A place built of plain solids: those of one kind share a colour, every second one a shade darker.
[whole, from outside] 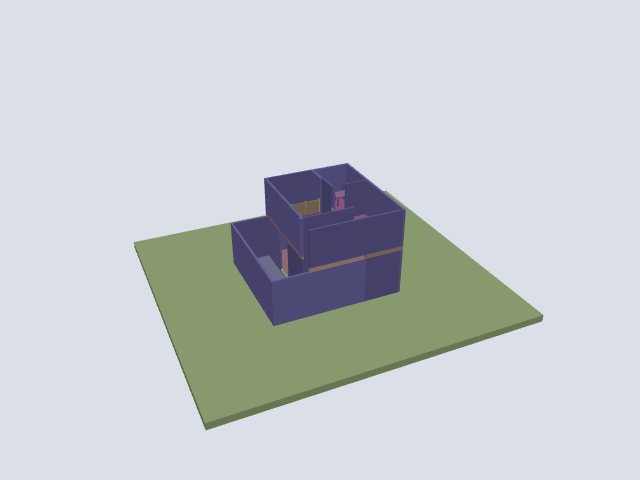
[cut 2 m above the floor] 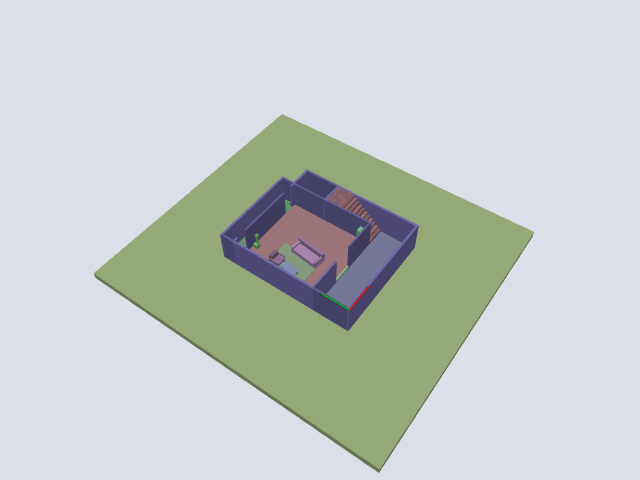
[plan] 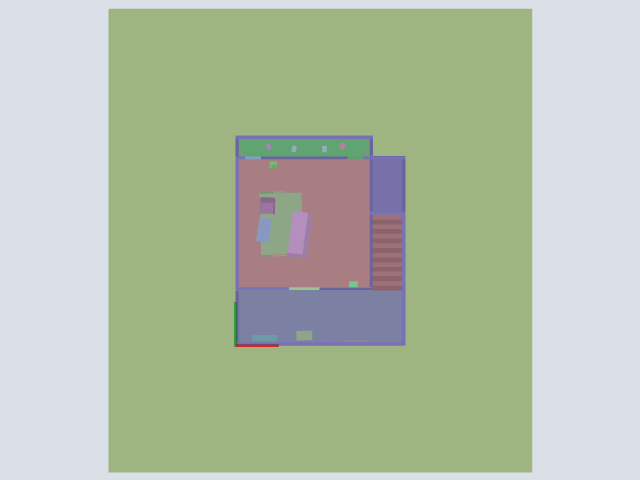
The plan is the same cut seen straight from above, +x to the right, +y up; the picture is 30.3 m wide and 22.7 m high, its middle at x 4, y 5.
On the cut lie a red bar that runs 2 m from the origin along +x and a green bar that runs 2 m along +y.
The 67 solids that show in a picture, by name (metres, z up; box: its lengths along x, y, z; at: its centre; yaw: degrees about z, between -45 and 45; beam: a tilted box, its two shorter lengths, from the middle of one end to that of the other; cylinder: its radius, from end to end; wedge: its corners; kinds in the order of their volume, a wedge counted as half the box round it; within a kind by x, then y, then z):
{
 "under_1": {"box": [20.04, 21.94, 0.5], "at": [4.02, 4.97, -0.33]},
 "stair_1": {"box": [1.4, 3.59, 0.5], "at": [7.18, 4.41, -0.05]},
 "stair_2": {"box": [1.4, 3.37, 0.71], "at": [7.18, 4.52, 0.05]},
 "stair_3": {"box": [1.4, 3.15, 0.91], "at": [7.18, 4.63, 0.16]},
 "stair_4": {"box": [1.4, 2.92, 1.12], "at": [7.18, 4.74, 0.26]},
 "stair_5": {"box": [1.4, 2.7, 1.32], "at": [7.18, 4.85, 0.36]},
 "stair_6": {"box": [1.4, 2.48, 1.53], "at": [7.18, 4.97, 0.46]},
 "stair_7": {"box": [1.4, 2.25, 1.73], "at": [7.18, 5.08, 0.57]},
 "stair_8": {"box": [1.4, 2.03, 1.94], "at": [7.18, 5.19, 0.67]},
 "stair_9": {"box": [1.4, 1.81, 2.14], "at": [7.18, 5.3, 0.77]},
 "stair_10": {"box": [1.4, 1.58, 2.35], "at": [7.18, 5.41, 0.87]},
 "stair_11": {"box": [1.4, 1.36, 2.55], "at": [7.18, 5.52, 0.98]},
 "stair_12": {"box": [1.4, 1.14, 2.76], "at": [7.18, 5.64, 1.08]},
 "stair_13": {"box": [1.4, 0.91, 2.96], "at": [7.18, 5.75, 1.18]},
 "stair_14": {"box": [1.4, 0.69, 3.17], "at": [7.18, 5.86, 1.28]},
 "stair_15": {"box": [1.4, 0.47, 3.37], "at": [7.18, 5.97, 1.39]},
 "stair_16": {"box": [1.4, 0.24, 3.58], "at": [7.18, 6.08, 1.49]},
 "wall_1": {"box": [0.16, 2.47, 3.48], "at": [0.08, 1.4, 1.44]},
 "wall_2": {"box": [0.16, 3.32, 2.61], "at": [0.08, 4.42, 4.79]},
 "wall_3": {"box": [0.16, 6.06, 3.48], "at": [0.08, 5.79, 1.44]},
 "wall_4": {"box": [0.16, 2.49, 2.61], "at": [0.08, 7.58, 4.79]},
 "wall_5": {"box": [0.16, 0.83, 3.48], "at": [0.08, 9.37, 1.44]},
 "wall_6": {"box": [0.46, 0.13, 3.48], "at": [0.23, 8.88, 1.44]},
 "wall_7": {"box": [1.59, 0.13, 2.61], "at": [0.79, 6.14, 4.79]},
 "wall_8": {"box": [2.53, 0.13, 3.48], "at": [1.26, 2.69, 1.44]},
 "wall_9": {"box": [3.19, 0.13, 2.61], "at": [1.59, 6.27, 4.79]},
 "wall_10": {"box": [0.13, 0.15, 2.61], "at": [3.12, 6.41, 4.79]},
 "wall_11": {"box": [0.13, 1.57, 2.61], "at": [3.12, 8.04, 4.79]},
 "wall_12": {"box": [6.48, 0.16, 2.61], "at": [3.24, 2.68, 4.79]},
 "wall_13": {"box": [4.09, 0.13, 3.48], "at": [3.25, 8.88, 1.44]},
 "wall_14": {"box": [6.51, 0.16, 3.48], "at": [3.25, 9.86, 1.44]},
 "wall_15": {"box": [8.04, 0.16, 3.48], "at": [4.02, 0.08, 1.44]},
 "wall_16": {"box": [8.04, 0.16, 2.61], "at": [4.02, 8.9, 4.79]},
 "wall_17": {"box": [2.5, 0.13, 3.48], "at": [5.23, 2.69, 1.44]},
 "wall_18": {"box": [0.16, 0.13, 2.61], "at": [6.4, 2.54, 4.79]},
 "wall_19": {"box": [0.13, 3.45, 6.39], "at": [6.42, 4.48, 2.9]},
 "wall_20": {"box": [0.13, 2.49, 3.48], "at": [6.42, 7.58, 1.44]},
 "wall_21": {"box": [0.16, 0.8, 3.48], "at": [6.43, 9.38, 1.44]},
 "wall_22": {"box": [1.99, 0.13, 3.48], "at": [7.04, 8.88, 1.44]},
 "wall_23": {"box": [1.69, 0.13, 3.48], "at": [7.2, 6.27, 1.44]},
 "wall_24": {"box": [0.16, 6.05, 3.48], "at": [7.96, 3.18, 1.44]},
 "wall_25": {"box": [0.16, 6.35, 2.61], "at": [7.96, 5.64, 4.79]},
 "wall_26": {"box": [0.16, 2.49, 3.48], "at": [7.96, 7.58, 1.44]},
 "floor_assembly_hall_1": {"box": [6.19, 6.06, 0.68], "at": [3.25, 5.79, -0.16]},
 "floor_porch_gokhang_1": {"box": [7.72, 2.47, 0.5], "at": [4.02, 1.4, -0.25]},
 "floor_kora_passage_1": {"box": [6.19, 0.83, 0.68], "at": [3.25, 9.37, -0.16]},
 "upper_floor_protector_chapel_1": {"box": [2.9, 2.49, 0.35], "at": [1.61, 7.58, 3.5]},
 "floor_lama_store_1": {"box": [1.4, 2.49, 0.68], "at": [7.18, 7.58, -0.16]},
 "sofa_1": {"box": [0.92, 0.17, 0.18], "at": [2.91, 4.26, 0.72], "yaw": -7.3},
 "sofa_2": {"box": [0.93, 2.16, 0.34], "at": [3.05, 5.25, 0.47], "yaw": -7.3},
 "sofa_3": {"box": [0.92, 0.17, 0.18], "at": [3.17, 6.24, 0.72], "yaw": -7.3},
 "sofa_4": {"box": [0.23, 2.16, 0.39], "at": [3.4, 5.2, 0.83], "yaw": -7.3},
 "rug_1": {"box": [2.0, 2.9, 0.08], "at": [2.17, 5.77, 0.16], "yaw": 1.7},
 "rug_2": {"box": [0.75, 0.45, 0.08], "at": [3.26, 0.48, -0.03], "yaw": 1.1},
 "wall_band_1": {"box": [0.16, 3.74, 0.31], "at": [7.96, 4.34, 3.33]},
 "wall_band_2": {"box": [0.16, 2.49, 0.31], "at": [7.96, 7.58, 3.33]},
 "billy_1": {"box": [0.42, 0.28, 2.02], "at": [5.58, 2.91, 1.19]},
 "wall_foot_1": {"box": [6.48, 0.16, 0.17], "at": [3.24, 2.68, 3.4]},
 "stair_guard_1": {"box": [0.08, 2.11, 0.98], "at": [1.54, 5.02, 3.97]},
 "armchair_frame_1": {"box": [0.63, 0.74, 0.18], "at": [1.5, 6.61, 0.5], "yaw": -1.1},
 "armchair_frame_2": {"box": [0.62, 0.26, 0.41], "at": [1.51, 6.89, 0.8], "yaw": -1.1},
 "shoe_rack_1": {"box": [1.19, 0.3, 0.38], "at": [1.38, 0.35, 0.19]},
 "floor_gap_main_door_1": {"box": [1.45, 0.13, 0.68], "at": [3.25, 2.69, -0.16]},
 "floor_gap_kora_1": {"box": [0.75, 0.13, 0.68], "at": [5.67, 8.88, -0.16]},
 "floor_gap_kora_out_1": {"box": [0.75, 0.13, 0.68], "at": [0.83, 8.88, -0.16]},
 "dining_table_1": {"box": [0.9, 1.5, 0.031], "at": [1.29, 8.06, 4.4]},
 "coffee_table_1": {"box": [0.6, 1.15, 0.022], "at": [1.35, 5.47, 0.59], "yaw": -9.3}
}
